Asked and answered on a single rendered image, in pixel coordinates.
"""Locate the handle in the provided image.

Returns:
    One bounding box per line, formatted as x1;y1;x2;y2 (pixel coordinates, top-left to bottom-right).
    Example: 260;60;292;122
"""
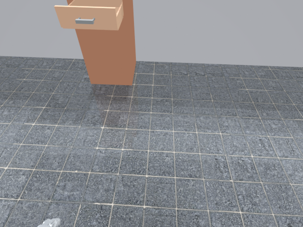
75;17;95;24

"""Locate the drawer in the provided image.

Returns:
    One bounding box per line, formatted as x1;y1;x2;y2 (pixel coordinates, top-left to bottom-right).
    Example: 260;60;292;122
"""
54;0;124;30

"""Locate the cabinet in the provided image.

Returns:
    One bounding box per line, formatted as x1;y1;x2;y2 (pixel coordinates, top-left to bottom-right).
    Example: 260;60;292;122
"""
67;0;136;86

